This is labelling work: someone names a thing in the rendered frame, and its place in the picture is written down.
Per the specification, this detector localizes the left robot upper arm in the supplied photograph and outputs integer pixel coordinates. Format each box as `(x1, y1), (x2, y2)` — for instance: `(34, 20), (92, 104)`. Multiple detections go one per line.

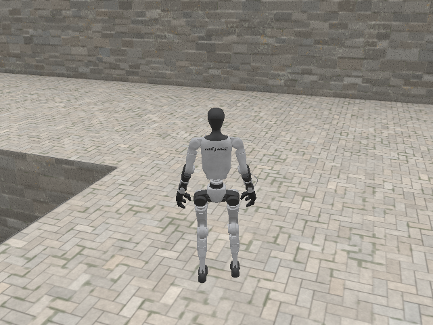
(184, 137), (202, 174)

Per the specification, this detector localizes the robot left thigh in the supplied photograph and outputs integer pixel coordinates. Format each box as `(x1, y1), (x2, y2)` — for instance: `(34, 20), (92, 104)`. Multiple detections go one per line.
(193, 190), (208, 239)

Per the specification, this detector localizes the right robot upper arm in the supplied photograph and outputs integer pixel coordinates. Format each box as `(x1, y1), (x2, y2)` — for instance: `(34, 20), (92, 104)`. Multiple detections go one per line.
(230, 137), (248, 175)

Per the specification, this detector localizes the right robot forearm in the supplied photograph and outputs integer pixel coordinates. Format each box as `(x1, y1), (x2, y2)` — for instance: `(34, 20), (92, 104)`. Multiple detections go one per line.
(242, 165), (254, 193)

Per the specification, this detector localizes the robot torso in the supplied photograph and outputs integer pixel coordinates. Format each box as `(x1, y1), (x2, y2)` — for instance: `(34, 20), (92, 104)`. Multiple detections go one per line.
(200, 134), (232, 203)

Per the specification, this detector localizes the right robot hand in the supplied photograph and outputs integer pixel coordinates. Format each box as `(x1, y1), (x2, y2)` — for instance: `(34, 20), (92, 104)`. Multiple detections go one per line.
(240, 191), (256, 207)

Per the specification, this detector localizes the left robot hand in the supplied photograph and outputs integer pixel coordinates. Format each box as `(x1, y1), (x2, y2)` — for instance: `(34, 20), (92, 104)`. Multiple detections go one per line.
(176, 191), (191, 209)

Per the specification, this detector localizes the left robot forearm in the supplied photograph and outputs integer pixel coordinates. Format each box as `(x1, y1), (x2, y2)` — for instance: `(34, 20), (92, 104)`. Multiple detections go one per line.
(178, 164), (191, 194)

